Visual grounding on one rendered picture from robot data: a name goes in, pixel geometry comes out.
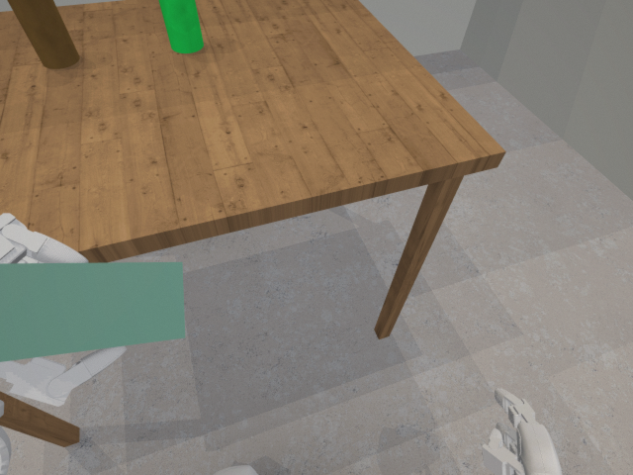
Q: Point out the table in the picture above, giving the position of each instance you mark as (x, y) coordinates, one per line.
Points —
(291, 107)

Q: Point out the sponge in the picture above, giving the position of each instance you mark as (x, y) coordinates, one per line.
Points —
(56, 308)

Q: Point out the left robot hand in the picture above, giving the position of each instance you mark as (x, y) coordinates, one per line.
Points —
(42, 379)

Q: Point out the right robot hand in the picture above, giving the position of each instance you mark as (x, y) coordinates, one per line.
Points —
(530, 449)

